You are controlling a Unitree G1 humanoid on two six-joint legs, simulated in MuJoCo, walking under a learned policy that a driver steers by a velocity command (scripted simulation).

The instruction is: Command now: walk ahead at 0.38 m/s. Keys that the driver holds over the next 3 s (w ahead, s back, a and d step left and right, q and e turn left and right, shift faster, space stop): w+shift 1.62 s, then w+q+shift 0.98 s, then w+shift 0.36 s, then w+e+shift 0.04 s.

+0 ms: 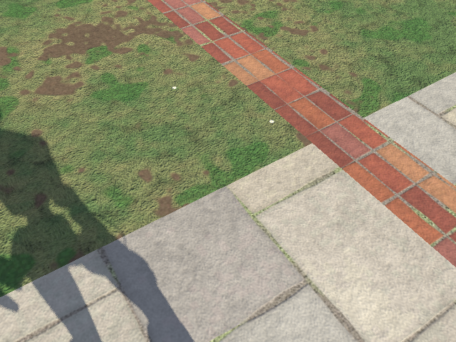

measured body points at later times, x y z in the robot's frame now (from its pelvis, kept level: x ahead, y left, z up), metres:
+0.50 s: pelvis +0.21 -0.06 +0.00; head +0.23 -0.07 +0.45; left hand +0.08 +0.14 -0.14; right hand +0.45 -0.27 -0.09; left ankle +0.43 +0.11 -0.66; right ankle +0.04 -0.16 -0.74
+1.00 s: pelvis +0.65 -0.02 +0.00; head +0.66 -0.02 +0.45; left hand +0.87 +0.21 -0.07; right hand +0.58 -0.26 -0.14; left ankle +0.54 +0.07 -0.74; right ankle +0.89 -0.19 -0.65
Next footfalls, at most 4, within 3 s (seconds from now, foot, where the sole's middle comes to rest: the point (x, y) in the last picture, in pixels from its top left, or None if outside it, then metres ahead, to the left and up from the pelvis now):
0.66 left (213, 328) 0.58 0.08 -0.77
1.16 right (275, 203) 1.05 -0.15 -0.77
1.66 left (220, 118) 1.54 0.06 -0.77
2.12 right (251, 64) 1.98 -0.09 -0.77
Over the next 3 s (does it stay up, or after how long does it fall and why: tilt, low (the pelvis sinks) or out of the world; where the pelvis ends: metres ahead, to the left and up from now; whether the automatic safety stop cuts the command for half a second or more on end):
stays up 2.31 0.44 -0.01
